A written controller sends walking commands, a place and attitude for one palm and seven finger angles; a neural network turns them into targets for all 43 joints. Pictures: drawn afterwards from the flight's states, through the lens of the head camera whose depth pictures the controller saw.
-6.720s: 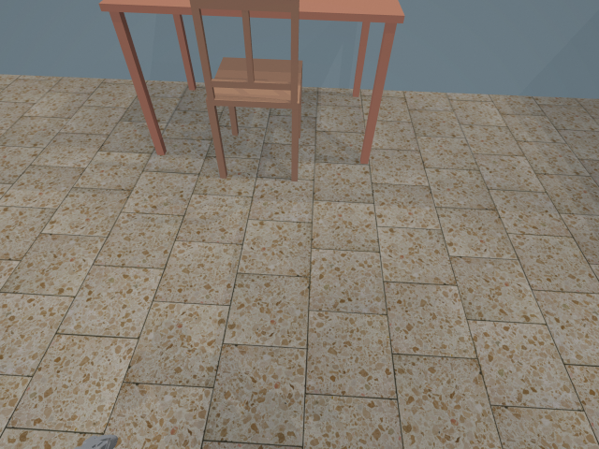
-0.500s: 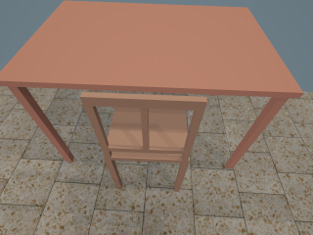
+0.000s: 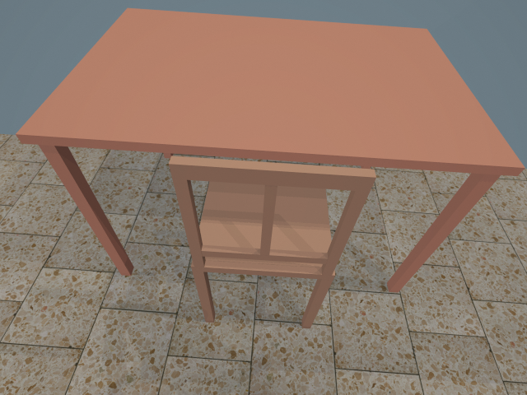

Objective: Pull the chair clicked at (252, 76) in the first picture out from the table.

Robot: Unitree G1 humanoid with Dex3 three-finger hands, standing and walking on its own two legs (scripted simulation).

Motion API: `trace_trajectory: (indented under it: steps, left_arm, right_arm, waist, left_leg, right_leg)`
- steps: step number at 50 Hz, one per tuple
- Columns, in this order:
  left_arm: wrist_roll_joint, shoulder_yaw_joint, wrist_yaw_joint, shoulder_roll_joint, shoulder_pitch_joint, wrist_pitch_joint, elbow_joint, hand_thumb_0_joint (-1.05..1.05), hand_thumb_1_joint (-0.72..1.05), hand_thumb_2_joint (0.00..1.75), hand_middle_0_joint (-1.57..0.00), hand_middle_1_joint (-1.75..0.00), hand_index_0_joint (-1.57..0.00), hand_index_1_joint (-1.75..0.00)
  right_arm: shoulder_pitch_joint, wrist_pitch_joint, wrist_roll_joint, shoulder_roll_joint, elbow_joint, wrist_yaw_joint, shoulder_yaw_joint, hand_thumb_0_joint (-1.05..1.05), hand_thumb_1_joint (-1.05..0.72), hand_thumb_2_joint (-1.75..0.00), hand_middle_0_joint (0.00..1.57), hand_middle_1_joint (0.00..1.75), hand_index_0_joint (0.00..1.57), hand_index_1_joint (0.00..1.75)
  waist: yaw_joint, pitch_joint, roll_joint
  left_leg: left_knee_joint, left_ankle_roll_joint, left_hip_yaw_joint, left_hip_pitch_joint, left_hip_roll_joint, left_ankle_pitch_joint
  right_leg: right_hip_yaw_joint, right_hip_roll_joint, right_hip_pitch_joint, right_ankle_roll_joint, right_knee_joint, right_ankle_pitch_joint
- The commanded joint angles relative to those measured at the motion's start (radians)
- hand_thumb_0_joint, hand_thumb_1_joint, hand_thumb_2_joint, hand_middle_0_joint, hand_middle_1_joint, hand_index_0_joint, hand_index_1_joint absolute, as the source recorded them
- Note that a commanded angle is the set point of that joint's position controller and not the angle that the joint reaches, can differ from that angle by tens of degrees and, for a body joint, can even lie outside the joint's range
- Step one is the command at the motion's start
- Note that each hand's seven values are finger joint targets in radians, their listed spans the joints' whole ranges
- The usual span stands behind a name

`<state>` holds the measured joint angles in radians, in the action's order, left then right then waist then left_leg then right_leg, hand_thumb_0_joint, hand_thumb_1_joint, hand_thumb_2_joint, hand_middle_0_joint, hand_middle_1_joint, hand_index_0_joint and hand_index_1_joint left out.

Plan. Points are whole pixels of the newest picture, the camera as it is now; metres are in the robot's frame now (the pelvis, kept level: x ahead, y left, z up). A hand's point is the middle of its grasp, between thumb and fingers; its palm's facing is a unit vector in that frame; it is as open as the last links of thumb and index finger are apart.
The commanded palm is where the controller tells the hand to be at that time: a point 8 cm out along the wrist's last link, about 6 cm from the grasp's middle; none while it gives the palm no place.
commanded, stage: look again from close up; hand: left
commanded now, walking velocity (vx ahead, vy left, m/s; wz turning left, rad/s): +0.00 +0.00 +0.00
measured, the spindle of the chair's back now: (267, 221) +0.49 +0.03 -0.11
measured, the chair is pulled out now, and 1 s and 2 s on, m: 0.00 0.00 0.00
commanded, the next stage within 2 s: shuffle to correct the standing spot in 0.22 s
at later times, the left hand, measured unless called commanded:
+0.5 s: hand out of the picture +0.00 +0.15 -0.18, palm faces +0.02 -0.99 -0.17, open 7.3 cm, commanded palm none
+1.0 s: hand out of the picture +0.07 +0.16 -0.18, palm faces -0.01 -0.96 -0.26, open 7.3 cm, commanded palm none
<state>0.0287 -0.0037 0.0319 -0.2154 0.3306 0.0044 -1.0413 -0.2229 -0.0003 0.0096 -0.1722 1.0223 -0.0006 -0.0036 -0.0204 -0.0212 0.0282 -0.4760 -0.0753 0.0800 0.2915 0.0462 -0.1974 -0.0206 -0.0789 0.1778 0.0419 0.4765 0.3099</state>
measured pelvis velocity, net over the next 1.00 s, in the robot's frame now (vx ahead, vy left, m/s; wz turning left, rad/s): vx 0.03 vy -0.03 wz -0.01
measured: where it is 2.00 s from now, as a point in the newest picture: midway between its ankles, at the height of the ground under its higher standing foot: outside the picture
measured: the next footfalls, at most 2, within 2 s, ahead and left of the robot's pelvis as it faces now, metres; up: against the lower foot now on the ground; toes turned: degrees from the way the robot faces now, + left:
none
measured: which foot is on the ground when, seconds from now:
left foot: down 0.00-1.00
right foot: down 0.00-1.00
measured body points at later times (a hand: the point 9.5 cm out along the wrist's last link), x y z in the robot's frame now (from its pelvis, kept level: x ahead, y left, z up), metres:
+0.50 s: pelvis +0.02 -0.02 +0.00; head +0.03 -0.01 +0.45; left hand +0.00 +0.20 -0.17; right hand +0.03 -0.25 -0.16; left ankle +0.04 +0.07 -0.74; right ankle -0.03 -0.17 -0.74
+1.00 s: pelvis +0.03 -0.03 -0.01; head +0.06 -0.03 +0.44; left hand +0.08 +0.21 -0.15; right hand +0.08 -0.27 -0.16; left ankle +0.04 +0.07 -0.74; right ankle -0.03 -0.17 -0.74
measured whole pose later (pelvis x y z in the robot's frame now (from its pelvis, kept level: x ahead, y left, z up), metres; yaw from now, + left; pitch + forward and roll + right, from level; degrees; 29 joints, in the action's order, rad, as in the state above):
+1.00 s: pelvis +0.03 -0.03 -0.01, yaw -1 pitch +1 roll +0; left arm 0.02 0.01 0.06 -0.19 0.24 -0.01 -0.98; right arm -0.20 0.00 0.01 -0.18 0.98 -0.01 -0.02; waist 0.01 -0.05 -0.01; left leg -0.58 -0.02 0.07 0.31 -0.01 -0.29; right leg 0.02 -0.03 0.18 0.03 0.54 0.38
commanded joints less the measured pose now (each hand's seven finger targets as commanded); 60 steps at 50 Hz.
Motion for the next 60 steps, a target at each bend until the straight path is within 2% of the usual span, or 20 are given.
trace_trajectory:
  steps: [1, 16, 18, 20, 24, 27, 29, 30, 32, 34, 37, 40, 45, 46, 47, 48, 50, 54, 57, 60]
  left_arm:
    - [-0.006, 0.009, 0.006, -0.080, 0.067, -0.022, 0.017, 0.00, 0.90, 0.90, -0.20, -0.30, -0.20, -0.30]
    - [-0.010, 0.005, 0.012, -0.060, 0.077, -0.025, -0.039, 0.00, 0.90, 0.90, -0.20, -0.30, -0.20, -0.30]
    - [-0.007, 0.008, 0.008, -0.057, 0.080, -0.024, -0.045, 0.00, 0.90, 0.90, -0.20, -0.30, -0.20, -0.30]
    - [-0.002, 0.013, 0.002, -0.060, 0.086, -0.022, -0.043, 0.00, 0.90, 0.90, -0.20, -0.30, -0.20, -0.30]
    - [-0.003, 0.030, -0.004, -0.084, 0.096, -0.024, -0.034, 0.00, 0.90, 0.90, -0.20, -0.30, -0.20, -0.30]
    - [-0.007, 0.042, -0.001, -0.096, 0.091, -0.030, -0.029, 0.00, 0.90, 0.90, -0.20, -0.30, -0.20, -0.30]
    - [-0.006, 0.036, 0.002, -0.067, 0.066, -0.029, -0.019, 0.00, 0.90, 0.90, -0.20, -0.30, -0.20, -0.30]
    - [-0.006, 0.028, 0.007, -0.047, 0.069, -0.028, -0.018, 0.00, 0.90, 0.90, -0.20, -0.30, -0.20, -0.30]
    - [-0.016, 0.018, 0.020, -0.019, 0.081, -0.025, -0.025, 0.00, 0.90, 0.90, -0.20, -0.30, -0.20, -0.30]
    - [-0.020, 0.021, 0.025, -0.032, 0.081, -0.023, -0.028, 0.00, 0.90, 0.90, -0.20, -0.30, -0.20, -0.30]
    - [-0.019, 0.033, 0.030, -0.062, 0.077, -0.022, -0.015, 0.00, 0.90, 0.90, -0.20, -0.30, -0.20, -0.30]
    - [-0.016, 0.039, 0.030, -0.063, 0.056, -0.018, 0.011, 0.00, 0.90, 0.90, -0.20, -0.30, -0.20, -0.30]
    - [-0.011, 0.040, 0.024, -0.068, 0.029, -0.012, 0.037, 0.00, 0.90, 0.90, -0.20, -0.30, -0.20, -0.30]
    - [-0.002, 0.032, 0.052, -0.084, 0.058, -0.029, 0.049, 0.00, 0.90, 0.90, -0.20, -0.30, -0.20, -0.30]
    - [-0.006, 0.036, 0.045, -0.105, 0.012, -0.036, 0.103, 0.00, 0.90, 0.90, -0.20, -0.30, -0.20, -0.30]
    - [-0.008, 0.030, 0.038, -0.099, -0.009, -0.036, 0.122, 0.00, 0.90, 0.90, -0.20, -0.30, -0.20, -0.30]
    - [-0.010, 0.034, 0.031, -0.109, -0.023, -0.044, 0.146, 0.00, 0.90, 0.90, -0.20, -0.30, -0.20, -0.30]
    - [-0.011, 0.027, 0.023, -0.094, -0.030, -0.022, 0.152, 0.00, 0.90, 0.90, -0.20, -0.30, -0.20, -0.30]
    - [-0.011, 0.021, 0.013, -0.109, -0.056, -0.015, 0.149, 0.00, 0.90, 0.90, -0.20, -0.30, -0.20, -0.30]
    - [-0.008, 0.022, 0.007, -0.123, -0.059, -0.013, 0.155, 0.00, 0.90, 0.90, -0.20, -0.30, -0.20, -0.30]
  right_arm:
    - [-0.026, 0.029, -0.004, -0.138, -0.029, -0.013, -0.021, 0.00, -0.90, -0.90, 0.20, 0.30, 0.20, 0.30]
    - [-0.037, 0.030, -0.008, -0.106, 0.041, -0.020, -0.013, 0.00, -0.90, -0.90, 0.20, 0.30, 0.20, 0.30]
    - [-0.056, 0.026, -0.003, -0.112, 0.052, -0.017, -0.014, 0.00, -0.90, -0.90, 0.20, 0.30, 0.20, 0.30]
    - [-0.049, 0.018, 0.000, -0.113, 0.048, -0.012, -0.019, 0.00, -0.90, -0.90, 0.20, 0.30, 0.20, 0.30]
    - [-0.047, 0.016, 0.005, -0.085, 0.025, -0.006, -0.018, 0.00, -0.90, -0.90, 0.20, 0.30, 0.20, 0.30]
    - [-0.057, 0.033, 0.008, -0.068, 0.009, -0.007, -0.013, 0.00, -0.90, -0.90, 0.20, 0.30, 0.20, 0.30]
    - [-0.098, 0.044, 0.003, -0.077, 0.028, -0.016, -0.007, 0.00, -0.90, -0.90, 0.20, 0.30, 0.20, 0.30]
    - [-0.133, 0.049, 0.003, -0.104, 0.044, -0.023, -0.007, 0.00, -0.90, -0.90, 0.20, 0.30, 0.20, 0.30]
    - [-0.149, 0.050, -0.003, -0.124, 0.057, -0.043, -0.006, 0.00, -0.90, -0.90, 0.20, 0.30, 0.20, 0.30]
    - [-0.109, 0.044, -0.008, -0.116, 0.043, -0.051, -0.007, 0.00, -0.90, -0.90, 0.20, 0.30, 0.20, 0.30]
    - [-0.100, 0.034, -0.009, -0.118, 0.024, -0.052, -0.023, 0.00, -0.90, -0.90, 0.20, 0.30, 0.20, 0.30]
    - [-0.090, 0.027, -0.007, -0.118, 0.010, -0.052, -0.032, 0.00, -0.90, -0.90, 0.20, 0.30, 0.20, 0.30]
    - [-0.047, 0.021, -0.003, -0.107, -0.013, -0.042, -0.032, 0.00, -0.90, -0.90, 0.20, 0.30, 0.20, 0.30]
    - [-0.010, 0.026, -0.013, -0.158, -0.088, -0.029, -0.047, 0.00, -0.90, -0.90, 0.20, 0.30, 0.20, 0.30]
    - [-0.063, 0.022, -0.004, -0.128, -0.101, -0.014, -0.044, 0.00, -0.90, -0.90, 0.20, 0.30, 0.20, 0.30]
    - [-0.047, 0.015, 0.000, -0.126, -0.112, -0.010, -0.041, 0.00, -0.90, -0.90, 0.20, 0.30, 0.20, 0.30]
    - [-0.046, 0.017, 0.008, -0.116, -0.129, -0.011, -0.033, 0.00, -0.90, -0.90, 0.20, 0.30, 0.20, 0.30]
    - [-0.016, 0.012, 0.006, -0.128, -0.139, -0.016, -0.031, 0.00, -0.90, -0.90, 0.20, 0.30, 0.20, 0.30]
    - [0.000, 0.002, 0.006, -0.130, -0.140, -0.008, -0.027, 0.00, -0.90, -0.90, 0.20, 0.30, 0.20, 0.30]
    - [-0.018, -0.003, 0.010, -0.132, -0.127, -0.002, -0.026, 0.00, -0.90, -0.90, 0.20, 0.30, 0.20, 0.30]
  waist:
    - [0.014, 0.010, -0.036]
    - [0.012, -0.020, -0.023]
    - [0.015, -0.011, -0.037]
    - [0.009, -0.079, -0.020]
    - [0.002, -0.135, 0.051]
    - [0.011, -0.101, 0.089]
    - [0.026, -0.066, -0.009]
    - [0.028, -0.020, -0.102]
    - [0.010, 0.039, -0.185]
    - [-0.004, 0.013, -0.115]
    - [0.010, 0.073, -0.052]
    - [0.010, 0.088, -0.046]
    - [0.005, 0.076, -0.030]
    - [0.016, 0.063, 0.056]
    - [0.034, 0.095, 0.078]
    - [0.040, 0.105, 0.039]
    - [0.042, 0.138, -0.039]
    - [0.021, 0.014, -0.077]
    - [0.032, -0.076, -0.005]
    - [0.038, -0.106, 0.004]
  left_leg:
    - [0.143, 0.020, -0.176, -0.092, -0.144, -0.016]
    - [0.104, 0.029, -0.139, -0.099, -0.132, 0.060]
    - [0.110, 0.026, -0.138, -0.100, -0.130, -0.075]
    - [0.110, 0.024, -0.140, -0.024, -0.115, -0.250]
    - [-0.007, 0.034, -0.078, 0.065, -0.064, -0.247]
    - [-0.088, 0.043, -0.028, 0.062, -0.047, -0.108]
    - [-0.021, 0.028, -0.085, -0.055, -0.095, 0.147]
    - [-0.003, 0.006, -0.142, -0.142, -0.146, 0.357]
    - [0.006, -0.044, -0.210, -0.222, -0.222, 0.772]
    - [-0.014, -0.033, -0.184, -0.201, -0.208, 0.843]
    - [-0.038, 0.008, -0.134, -0.223, -0.169, 0.763]
    - [-0.027, 0.006, -0.130, -0.222, -0.178, 0.717]
    - [0.004, 0.021, -0.123, -0.154, -0.159, 0.448]
    - [-0.182, 0.043, -0.112, -0.174, -0.175, 0.595]
    - [-0.148, 0.041, -0.109, -0.065, -0.148, 0.294]
    - [-0.132, 0.040, -0.087, -0.048, -0.132, 0.189]
    - [-0.120, 0.040, -0.079, -0.075, -0.119, 0.266]
    - [-0.048, 0.013, -0.144, -0.031, -0.152, 0.224]
    - [0.008, 0.036, -0.124, 0.010, -0.117, -0.087]
    - [0.032, 0.042, -0.117, 0.026, -0.099, -0.205]
  right_leg:
    - [-0.008, -0.017, 0.064, -0.051, -0.070, -0.065]
    - [-0.018, -0.028, 0.055, -0.048, -0.091, -0.104]
    - [-0.007, -0.019, 0.057, -0.056, -0.082, 0.018]
    - [-0.025, -0.019, 0.087, -0.071, -0.104, 0.167]
    - [-0.100, -0.060, 0.098, -0.113, -0.157, 0.269]
    - [-0.128, -0.105, 0.055, -0.139, -0.128, 0.063]
    - [-0.017, -0.035, 0.069, -0.095, 0.003, -0.181]
    - [0.039, -0.003, 0.089, -0.068, 0.079, -0.198]
    - [0.065, 0.022, 0.073, -0.039, 0.104, -0.078]
    - [0.042, 0.003, 0.035, -0.041, 0.028, -0.159]
    - [0.022, -0.033, -0.008, -0.052, 0.042, -0.446]
    - [0.019, -0.032, 0.000, -0.051, 0.058, -0.430]
    - [-0.010, -0.043, -0.013, -0.060, 0.013, -0.367]
    - [-0.041, -0.042, 0.067, -0.037, -0.028, -0.587]
    - [-0.041, -0.071, -0.016, -0.072, -0.004, -0.475]
    - [-0.043, -0.069, -0.016, -0.090, 0.015, -0.450]
    - [-0.028, -0.071, -0.044, -0.103, 0.069, -0.568]
    - [0.002, -0.001, 0.037, -0.084, 0.026, -0.170]
    - [-0.037, -0.015, 0.126, -0.088, -0.061, 0.083]
    - [-0.056, -0.021, 0.181, -0.096, -0.104, 0.234]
